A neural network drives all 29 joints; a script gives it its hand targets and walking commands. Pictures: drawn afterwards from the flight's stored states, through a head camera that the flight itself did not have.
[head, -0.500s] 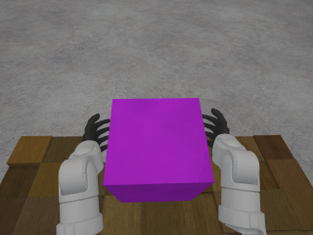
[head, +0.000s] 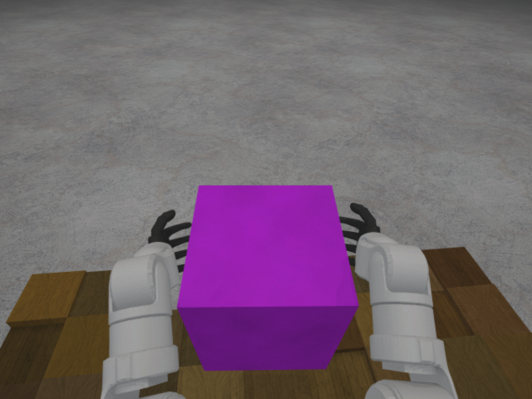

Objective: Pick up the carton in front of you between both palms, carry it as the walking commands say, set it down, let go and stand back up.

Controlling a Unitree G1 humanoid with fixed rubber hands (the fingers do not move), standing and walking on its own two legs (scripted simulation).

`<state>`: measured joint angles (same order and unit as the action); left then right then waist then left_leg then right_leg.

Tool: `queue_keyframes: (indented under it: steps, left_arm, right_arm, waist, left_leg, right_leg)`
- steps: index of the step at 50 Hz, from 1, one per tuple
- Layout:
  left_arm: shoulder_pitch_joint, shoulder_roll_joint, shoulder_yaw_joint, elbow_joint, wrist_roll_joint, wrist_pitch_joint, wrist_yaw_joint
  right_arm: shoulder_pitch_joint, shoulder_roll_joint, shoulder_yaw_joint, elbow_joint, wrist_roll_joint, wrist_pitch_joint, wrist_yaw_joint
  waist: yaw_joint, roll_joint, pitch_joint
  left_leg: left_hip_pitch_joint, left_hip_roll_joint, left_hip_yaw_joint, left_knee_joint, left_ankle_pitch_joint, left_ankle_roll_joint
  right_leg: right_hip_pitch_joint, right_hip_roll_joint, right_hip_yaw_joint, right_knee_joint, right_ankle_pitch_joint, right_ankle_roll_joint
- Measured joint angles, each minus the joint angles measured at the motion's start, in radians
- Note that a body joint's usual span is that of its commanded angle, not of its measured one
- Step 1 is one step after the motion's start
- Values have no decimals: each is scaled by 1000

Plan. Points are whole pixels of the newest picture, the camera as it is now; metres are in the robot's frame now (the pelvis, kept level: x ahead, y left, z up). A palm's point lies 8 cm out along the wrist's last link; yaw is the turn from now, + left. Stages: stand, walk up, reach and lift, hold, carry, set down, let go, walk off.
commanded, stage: carry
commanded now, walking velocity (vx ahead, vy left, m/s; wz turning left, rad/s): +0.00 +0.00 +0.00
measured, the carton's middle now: (265, 281) +0.32 +0.00 +0.03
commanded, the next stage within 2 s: none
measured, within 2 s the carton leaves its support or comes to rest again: neither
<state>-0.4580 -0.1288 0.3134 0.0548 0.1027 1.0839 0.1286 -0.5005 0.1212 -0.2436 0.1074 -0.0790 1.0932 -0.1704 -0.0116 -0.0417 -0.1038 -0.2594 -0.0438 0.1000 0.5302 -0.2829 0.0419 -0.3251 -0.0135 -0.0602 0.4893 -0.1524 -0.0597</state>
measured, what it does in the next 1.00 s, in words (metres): stands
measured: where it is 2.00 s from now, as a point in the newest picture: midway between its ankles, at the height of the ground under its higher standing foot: outside the picture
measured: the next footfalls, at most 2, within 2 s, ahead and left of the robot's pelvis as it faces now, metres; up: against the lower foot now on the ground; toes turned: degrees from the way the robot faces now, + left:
none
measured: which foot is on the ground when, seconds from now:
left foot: down 0.00-1.00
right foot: down 0.00-1.00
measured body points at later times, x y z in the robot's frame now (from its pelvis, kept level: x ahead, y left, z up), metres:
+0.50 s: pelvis -0.02 -0.02 +0.00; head -0.03 -0.03 +0.45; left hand +0.31 +0.13 +0.10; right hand +0.32 -0.17 +0.10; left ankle +0.00 +0.09 -0.73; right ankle +0.05 -0.08 -0.74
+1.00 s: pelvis -0.02 -0.03 +0.00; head -0.05 -0.03 +0.45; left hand +0.30 +0.13 +0.10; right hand +0.31 -0.18 +0.10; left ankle +0.00 +0.09 -0.73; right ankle +0.05 -0.08 -0.74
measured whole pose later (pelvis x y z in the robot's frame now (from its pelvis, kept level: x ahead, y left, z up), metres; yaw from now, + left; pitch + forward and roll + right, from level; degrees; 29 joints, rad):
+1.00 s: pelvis -0.02 -0.03 +0.00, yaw +0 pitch +2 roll +2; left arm -0.43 -0.13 0.27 -0.02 0.09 1.10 0.13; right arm -0.46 0.12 -0.23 0.04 -0.08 1.09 -0.15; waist -0.01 -0.03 -0.10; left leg -0.32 -0.01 0.08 0.53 -0.24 0.00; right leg -0.35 0.02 -0.09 0.43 -0.11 -0.10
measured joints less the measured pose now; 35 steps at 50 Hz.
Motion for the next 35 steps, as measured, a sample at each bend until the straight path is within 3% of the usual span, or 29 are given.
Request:
queue_keyframes:
  steps: [7, 17, 35]
  left_arm:
    - [7, 9, -29, -29, -16, -3, 0]
    - [14, -3, -31, -63, -9, 4, -3]
    - [29, 1, -40, -81, -14, 8, -2]
  right_arm:
    - [-5, 5, -11, -29, -13, -8, 17]
    - [31, -1, 14, -76, -6, -3, 18]
    - [25, 3, 11, -81, -3, 1, 16]
  waist:
    - [13, -4, 24]
    - [1, 29, 19]
    - [6, 8, 10]
  left_leg:
    - [-27, -2, -1, -3, 23, -4]
    - [-47, 8, -4, -5, 35, -15]
    - [-66, 31, -16, -6, 45, -38]
  right_leg:
    - [-31, -4, -3, 4, 19, -4]
    - [-41, 6, -7, -14, 15, -13]
    - [-45, 29, -21, -45, 35, -37]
